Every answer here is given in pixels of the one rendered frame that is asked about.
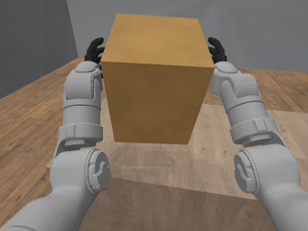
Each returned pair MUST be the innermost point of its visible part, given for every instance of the robot right hand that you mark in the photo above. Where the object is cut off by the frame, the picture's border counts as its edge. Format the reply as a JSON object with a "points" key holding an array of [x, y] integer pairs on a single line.
{"points": [[218, 52]]}

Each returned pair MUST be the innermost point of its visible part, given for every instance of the robot left upper arm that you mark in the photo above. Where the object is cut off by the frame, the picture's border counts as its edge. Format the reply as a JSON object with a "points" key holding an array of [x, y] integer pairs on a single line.
{"points": [[77, 177]]}

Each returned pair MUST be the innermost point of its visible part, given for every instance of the robot right upper arm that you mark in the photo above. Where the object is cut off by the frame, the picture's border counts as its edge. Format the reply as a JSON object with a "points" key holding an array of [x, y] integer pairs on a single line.
{"points": [[270, 173]]}

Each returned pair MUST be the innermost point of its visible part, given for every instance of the carton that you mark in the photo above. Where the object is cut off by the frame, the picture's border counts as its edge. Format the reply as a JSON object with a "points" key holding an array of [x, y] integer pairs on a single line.
{"points": [[156, 72]]}

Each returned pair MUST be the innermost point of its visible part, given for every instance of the robot right forearm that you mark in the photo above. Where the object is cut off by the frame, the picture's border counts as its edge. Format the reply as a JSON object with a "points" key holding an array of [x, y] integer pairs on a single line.
{"points": [[244, 106]]}

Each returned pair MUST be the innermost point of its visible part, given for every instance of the pedestal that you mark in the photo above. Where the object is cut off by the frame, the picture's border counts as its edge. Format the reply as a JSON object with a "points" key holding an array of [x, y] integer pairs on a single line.
{"points": [[185, 187]]}

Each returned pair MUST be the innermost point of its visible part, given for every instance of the robot left hand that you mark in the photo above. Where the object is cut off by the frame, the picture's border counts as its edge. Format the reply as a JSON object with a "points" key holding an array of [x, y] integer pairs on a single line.
{"points": [[93, 52]]}

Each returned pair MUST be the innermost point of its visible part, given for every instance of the robot left forearm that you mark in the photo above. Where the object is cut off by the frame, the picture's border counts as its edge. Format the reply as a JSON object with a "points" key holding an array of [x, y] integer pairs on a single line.
{"points": [[81, 110]]}

